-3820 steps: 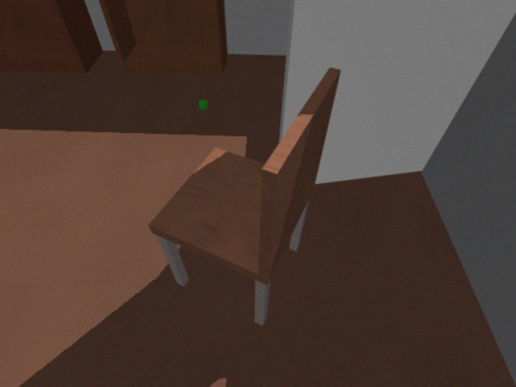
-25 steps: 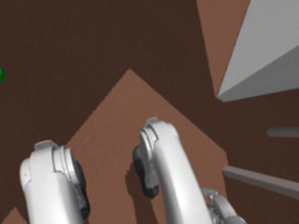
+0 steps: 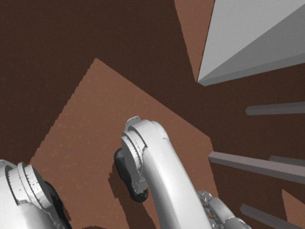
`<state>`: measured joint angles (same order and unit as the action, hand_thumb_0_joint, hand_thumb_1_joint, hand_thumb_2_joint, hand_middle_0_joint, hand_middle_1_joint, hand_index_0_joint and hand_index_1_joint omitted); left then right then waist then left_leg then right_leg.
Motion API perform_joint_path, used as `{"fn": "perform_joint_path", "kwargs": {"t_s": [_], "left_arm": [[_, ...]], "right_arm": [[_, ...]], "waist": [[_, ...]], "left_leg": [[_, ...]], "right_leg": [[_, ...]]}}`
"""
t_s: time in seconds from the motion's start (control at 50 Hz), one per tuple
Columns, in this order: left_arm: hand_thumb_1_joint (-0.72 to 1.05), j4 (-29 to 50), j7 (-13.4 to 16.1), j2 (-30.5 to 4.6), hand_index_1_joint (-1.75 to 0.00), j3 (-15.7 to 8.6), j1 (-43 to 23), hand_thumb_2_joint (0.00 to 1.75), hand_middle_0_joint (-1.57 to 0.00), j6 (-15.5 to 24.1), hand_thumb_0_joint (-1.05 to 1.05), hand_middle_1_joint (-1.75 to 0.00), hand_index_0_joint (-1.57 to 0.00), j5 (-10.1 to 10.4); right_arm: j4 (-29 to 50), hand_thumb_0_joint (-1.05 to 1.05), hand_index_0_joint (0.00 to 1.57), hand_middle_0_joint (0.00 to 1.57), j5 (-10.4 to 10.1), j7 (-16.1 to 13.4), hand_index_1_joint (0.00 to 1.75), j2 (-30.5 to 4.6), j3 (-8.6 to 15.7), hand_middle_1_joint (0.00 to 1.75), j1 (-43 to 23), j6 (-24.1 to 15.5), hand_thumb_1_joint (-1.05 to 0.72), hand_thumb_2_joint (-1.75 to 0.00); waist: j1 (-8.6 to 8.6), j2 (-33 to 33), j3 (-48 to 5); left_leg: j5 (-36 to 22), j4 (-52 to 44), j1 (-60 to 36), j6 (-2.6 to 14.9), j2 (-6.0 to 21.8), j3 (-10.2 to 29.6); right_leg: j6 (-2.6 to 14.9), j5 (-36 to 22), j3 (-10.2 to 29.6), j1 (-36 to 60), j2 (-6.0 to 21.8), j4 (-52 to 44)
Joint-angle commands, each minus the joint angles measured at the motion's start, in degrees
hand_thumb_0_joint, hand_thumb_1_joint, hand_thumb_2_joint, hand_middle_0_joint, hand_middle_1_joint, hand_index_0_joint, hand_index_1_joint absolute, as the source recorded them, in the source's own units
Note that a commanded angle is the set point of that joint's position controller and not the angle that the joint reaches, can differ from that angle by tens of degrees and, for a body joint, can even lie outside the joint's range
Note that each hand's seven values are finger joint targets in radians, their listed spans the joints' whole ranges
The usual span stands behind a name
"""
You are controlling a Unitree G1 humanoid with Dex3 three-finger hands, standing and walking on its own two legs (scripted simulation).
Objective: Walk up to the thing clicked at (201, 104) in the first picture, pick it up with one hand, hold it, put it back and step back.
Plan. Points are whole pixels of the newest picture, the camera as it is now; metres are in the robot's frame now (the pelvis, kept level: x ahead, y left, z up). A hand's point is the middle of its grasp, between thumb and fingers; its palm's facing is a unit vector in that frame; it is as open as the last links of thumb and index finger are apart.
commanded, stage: rest palm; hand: left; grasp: from above
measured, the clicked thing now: out of the picture +0.47 +0.40 -0.30
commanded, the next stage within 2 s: none
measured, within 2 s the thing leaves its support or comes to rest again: neither
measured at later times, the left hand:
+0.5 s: hand out of the picture +0.44 +0.37 -0.25, palm faces -0.43 -0.17 -0.89, open 14.2 cm
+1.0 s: hand out of the picture +0.45 +0.37 -0.26, palm faces -0.46 -0.17 -0.87, open 14.1 cm
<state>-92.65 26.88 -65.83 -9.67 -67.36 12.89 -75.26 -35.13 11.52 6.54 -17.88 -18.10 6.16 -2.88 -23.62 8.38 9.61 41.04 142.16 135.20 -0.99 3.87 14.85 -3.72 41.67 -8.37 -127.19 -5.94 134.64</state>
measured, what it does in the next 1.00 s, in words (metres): stands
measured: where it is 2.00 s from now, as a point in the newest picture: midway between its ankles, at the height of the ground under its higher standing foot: (99, 201)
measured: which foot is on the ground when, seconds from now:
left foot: down 0.00-1.00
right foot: down 0.00-1.00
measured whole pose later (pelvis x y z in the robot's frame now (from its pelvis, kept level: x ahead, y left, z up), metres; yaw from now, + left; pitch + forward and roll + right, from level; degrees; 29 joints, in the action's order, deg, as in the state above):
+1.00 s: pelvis -0.01 +0.00 -0.01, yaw -2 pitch +28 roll -15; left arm -94.5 25.6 -68.1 -6.7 -62.7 13.1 -70.7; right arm -34.4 13.0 8.4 -18.5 -22.4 3.9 -7.0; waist -22.4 10.4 11.9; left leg 41.0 145.1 134.5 -0.9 3.7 17.8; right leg -4.5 40.5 -10.5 -125.6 -6.8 135.4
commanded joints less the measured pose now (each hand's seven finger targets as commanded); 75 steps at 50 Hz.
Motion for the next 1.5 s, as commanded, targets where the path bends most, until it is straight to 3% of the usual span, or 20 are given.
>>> {"fn": "perform_joint_path", "kwargs": {"t_s": [0.0,0.06,0.1,0.18,0.24,0.28,0.3,0.32,0.38,0.44,0.48,0.52,0.62,0.72,0.86,1.0,1.02,1.22,1.38,1.48], "left_arm": [[-0.58,7.22,1.19,-16.78,-1.03,-0.32,-10.26,0.96,-0.06,-2.80,0.00,-1.04,-0.07,3.38],[-0.59,8.52,-1.59,-16.00,-1.04,0.86,-10.34,0.97,-0.06,-2.90,0.00,-1.05,-0.06,4.61],[-0.60,6.89,-2.86,-17.63,-1.03,-0.64,-8.29,0.98,-0.06,-2.53,0.00,-1.03,-0.06,5.22],[-0.59,7.38,-4.65,-13.95,-1.05,1.73,-9.33,0.97,-0.06,0.56,0.00,-1.05,-0.06,5.83],[-0.57,6.48,-4.83,-13.57,-1.06,4.09,-8.63,0.96,-0.06,3.26,0.00,-1.07,-0.07,4.59],[-0.56,6.97,-3.82,-13.59,-1.06,4.77,-9.26,0.95,-0.06,5.02,0.00,-1.07,-0.07,4.11],[-0.56,9.38,-2.92,-15.27,-1.06,3.69,-10.37,0.96,-0.06,5.92,0.00,-1.07,-0.07,3.82],[-0.57,7.08,-2.00,-13.98,-1.05,4.45,-9.44,0.96,-0.06,6.27,0.00,-1.06,-0.07,3.15],[-0.58,7.42,1.81,-16.79,-1.04,1.49,-9.30,0.98,-0.06,7.07,0.00,-1.05,-0.06,1.86],[-0.57,5.50,4.88,-15.15,-1.04,2.28,-9.51,0.98,-0.06,6.27,0.00,-1.04,-0.06,0.02],[-0.59,3.97,6.64,-15.73,-1.03,1.78,-9.10,1.00,-0.06,4.86,0.00,-1.02,-0.05,-0.43],[-0.57,3.24,7.72,-15.23,-1.04,2.23,-10.62,0.98,-0.06,3.30,0.00,-1.04,-0.06,-0.68],[-0.55,1.28,7.50,-14.96,-1.05,4.34,-12.78,0.95,-0.06,-0.16,0.00,-1.06,-0.07,0.79],[-0.54,0.27,4.35,-15.26,-1.07,4.10,-10.54,0.93,-0.06,-2.12,0.00,-1.09,-0.08,2.92],[-0.56,4.53,1.26,-16.86,-1.07,2.96,-8.64,0.94,-0.06,-0.73,0.00,-1.08,-0.07,5.57],[-0.57,8.20,1.41,-18.73,-1.05,0.68,-7.42,0.96,-0.06,1.92,0.00,-1.05,-0.06,5.60],[-0.57,6.26,1.58,-18.52,-1.05,1.11,-6.12,0.96,-0.06,2.04,0.00,-1.05,-0.06,5.00],[-0.55,4.66,3.16,-17.01,-1.04,2.90,-8.25,0.96,-0.06,1.78,0.00,-1.04,-0.06,3.50],[-0.53,2.77,2.38,-15.78,-1.06,4.92,-8.87,0.93,-0.06,1.56,0.00,-1.08,-0.07,4.24],[-0.52,4.95,3.15,-17.94,-1.05,2.90,-9.11,0.93,-0.06,2.25,0.00,-1.07,-0.07,4.70]], "right_arm": [[-0.61,0.00,0.20,0.20,0.11,-0.06,0.30,-17.82,5.33,0.30,11.25,-0.27,-0.92,-0.91],[-0.25,0.00,0.20,0.20,0.04,0.10,0.30,-18.42,5.55,0.30,11.22,-0.35,-0.93,-0.91],[-0.06,0.00,0.20,0.20,0.17,0.01,0.30,-18.58,5.11,0.30,11.47,0.18,-0.92,-0.91],[-0.03,0.00,0.20,0.20,0.68,0.04,0.30,-18.57,4.41,0.30,10.85,0.46,-0.92,-0.91],[0.34,0.00,0.20,0.20,0.69,-0.17,0.30,-18.74,3.83,0.30,8.83,0.52,-0.92,-0.91],[0.19,0.00,0.20,0.20,0.92,-0.20,0.30,-18.99,3.47,0.30,8.01,0.45,-0.92,-0.91],[-0.12,0.00,0.20,0.20,1.10,-0.25,0.30,-19.30,3.48,0.30,8.17,0.28,-0.92,-0.91],[0.40,0.00,0.20,0.20,1.17,-0.20,0.30,-19.20,3.09,0.30,7.05,0.22,-0.92,-0.91],[-0.17,0.00,0.20,0.20,1.43,-0.01,0.30,-19.79,3.13,0.30,7.11,-0.16,-0.92,-0.91],[-0.66,0.00,0.20,0.20,1.69,0.25,0.30,-19.38,3.26,0.30,6.98,-1.02,-0.92,-0.91],[-1.13,0.00,0.20,0.20,1.80,0.33,0.30,-19.28,3.14,0.30,6.47,-1.54,-0.92,-0.91],[-1.24,0.00,0.20,0.20,1.96,0.62,0.30,-19.42,3.18,0.30,6.83,-2.27,-0.92,-0.91],[-0.09,0.00,0.20,0.20,1.46,0.77,0.30,-20.19,3.62,0.30,5.94,-3.71,-0.92,-0.91],[-0.36,0.00,0.20,0.20,0.98,1.04,0.30,-19.75,2.84,0.30,7.15,-4.76,-0.92,-0.91],[0.29,0.00,0.20,0.20,0.94,1.05,0.30,-19.62,2.18,0.30,6.74,-4.51,-0.92,-0.91],[-0.46,0.00,0.20,0.20,1.65,1.50,0.30,-20.39,2.03,0.30,8.02,-3.89,-0.92,-0.91],[0.08,0.00,0.20,0.20,1.74,1.64,0.30,-19.81,1.56,0.30,7.18,-3.86,-0.92,-0.91],[0.20,0.00,0.20,0.20,1.97,1.88,0.30,-20.51,2.16,0.30,7.22,-4.37,-0.91,-0.91],[0.19,0.00,0.20,0.20,1.73,1.41,0.30,-20.87,1.96,0.30,6.37,-4.73,-0.92,-0.91],[0.51,0.00,0.20,0.20,1.63,1.29,0.30,-21.04,1.66,0.30,6.30,-4.88,-0.92,-0.91]], "waist": [[1.85,-35.03,-42.95],[0.76,-34.89,-40.99],[0.44,-31.13,-39.51],[-1.31,-30.04,-35.84],[-0.63,-29.98,-34.95],[-0.24,-31.59,-34.60],[0.22,-32.78,-35.43],[0.29,-32.10,-35.59],[0.83,-34.39,-35.83],[-0.05,-33.64,-34.89],[0.61,-34.11,-34.99],[-0.11,-35.13,-34.39],[-0.73,-34.35,-32.86],[-0.91,-33.06,-34.57],[0.11,-32.83,-36.41],[0.32,-33.74,-36.45],[0.91,-33.86,-36.73],[-0.40,-31.65,-33.91],[-0.76,-31.63,-33.25],[0.02,-32.21,-34.36]], "left_leg": [[-22.75,-10.97,-34.16,2.60,1.18,-6.43],[-20.96,-11.44,-33.47,2.22,1.32,-5.44],[-18.56,-10.61,-30.49,2.59,1.42,-5.21],[-16.01,-10.93,-30.28,2.21,1.39,-4.26],[-12.22,-11.62,-30.69,2.02,1.35,-3.65],[-11.11,-12.08,-32.13,1.51,1.43,-2.95],[-12.44,-11.90,-33.64,1.51,1.44,-3.06],[-12.31,-12.10,-33.47,1.28,1.53,-2.53],[-15.28,-12.03,-35.25,0.96,1.72,-2.75],[-15.75,-11.10,-33.95,1.25,1.79,-3.35],[-16.40,-10.72,-33.36,1.33,1.87,-3.89],[-16.54,-11.03,-33.42,1.01,1.96,-3.69],[-10.84,-11.84,-30.30,0.98,1.77,-3.63],[-13.32,-10.89,-31.41,1.12,2.00,-2.89],[-16.12,-10.27,-31.07,1.28,2.06,-3.36],[-19.68,-9.75,-32.62,1.29,2.20,-3.46],[-18.88,-9.81,-32.59,1.40,2.20,-3.42],[-13.77,-10.09,-29.72,1.64,2.06,-3.54],[-13.49,-10.73,-30.29,1.19,2.15,-2.54],[-16.41,-10.47,-31.35,1.07,2.20,-2.72]], "right_leg": [[4.00,-24.48,-5.10,23.44,-1.20,-12.05],[4.40,-22.13,-5.92,21.90,-1.03,-11.58],[4.24,-20.91,-6.04,22.61,-1.12,-12.01],[4.42,-18.72,-7.09,20.64,-1.04,-12.17],[4.49,-15.59,-7.69,19.08,-1.43,-12.04],[4.59,-14.52,-8.25,17.97,-1.34,-11.42],[4.43,-15.76,-8.25,18.79,-1.38,-11.38],[4.56,-15.43,-8.74,18.23,-1.41,-10.72],[4.50,-17.73,-8.99,18.42,-1.43,-9.90],[4.44,-18.68,-8.91,17.21,-1.66,-9.97],[4.37,-19.57,-8.62,17.47,-1.97,-10.31],[4.54,-19.78,-8.84,16.73,-1.80,-9.75],[4.73,-16.49,-8.58,15.79,-1.61,-10.24],[4.36,-17.79,-8.43,16.90,-1.25,-9.89],[4.23,-19.50,-8.36,20.54,-1.62,-10.42],[4.09,-21.90,-8.50,22.62,-1.85,-10.62],[4.19,-21.28,-8.39,22.71,-2.15,-10.35],[4.26,-18.08,-8.89,20.33,-2.24,-11.19],[4.40,-17.60,-9.39,18.82,-2.04,-10.24],[4.19,-19.92,-9.14,20.32,-1.76,-10.06]]}}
